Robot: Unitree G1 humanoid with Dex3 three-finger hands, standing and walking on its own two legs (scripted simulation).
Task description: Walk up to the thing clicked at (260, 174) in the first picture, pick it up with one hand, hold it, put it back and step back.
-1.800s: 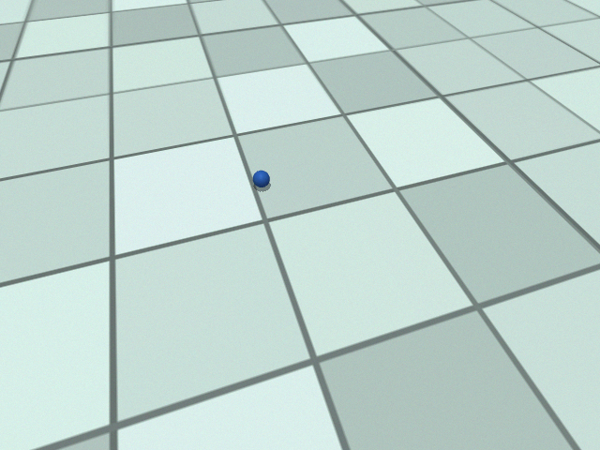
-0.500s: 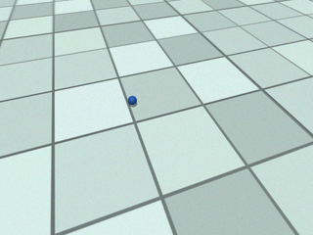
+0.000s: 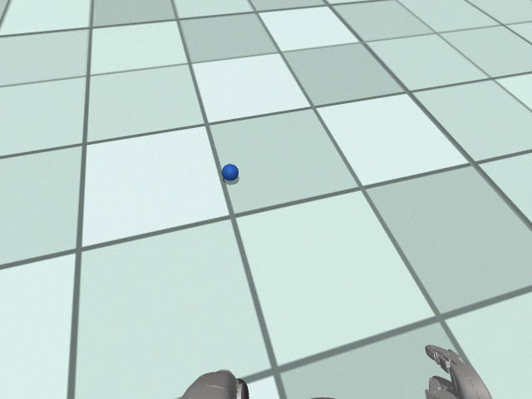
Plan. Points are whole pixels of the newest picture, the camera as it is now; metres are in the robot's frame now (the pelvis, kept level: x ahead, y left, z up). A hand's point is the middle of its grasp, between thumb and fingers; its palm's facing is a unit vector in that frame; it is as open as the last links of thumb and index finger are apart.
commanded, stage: walk up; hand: left
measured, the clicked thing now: (230, 172) +1.12 +0.19 -0.71
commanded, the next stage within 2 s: none
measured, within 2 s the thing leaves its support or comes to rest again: neither
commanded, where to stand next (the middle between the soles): +0.77 +0.00 m, yaw +0 degrees
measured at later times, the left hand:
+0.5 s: hand (154, 284) +0.30 +0.22 -0.10, palm faces -0.02 -0.91 -0.42, open 7.4 cm
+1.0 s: hand (156, 230) +0.44 +0.26 -0.14, palm faces -0.03 -0.94 -0.33, open 7.4 cm
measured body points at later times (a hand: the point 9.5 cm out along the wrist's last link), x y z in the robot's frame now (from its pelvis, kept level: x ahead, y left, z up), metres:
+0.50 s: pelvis +0.21 -0.06 +0.01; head +0.22 -0.09 +0.46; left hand +0.30 +0.27 -0.07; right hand +0.24 -0.38 -0.12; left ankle +0.14 +0.07 -0.66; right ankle +0.26 -0.17 -0.72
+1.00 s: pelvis +0.40 -0.02 +0.01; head +0.42 +0.01 +0.46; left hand +0.44 +0.31 -0.12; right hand +0.50 -0.33 -0.08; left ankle +0.45 +0.09 -0.72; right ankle +0.40 -0.16 -0.66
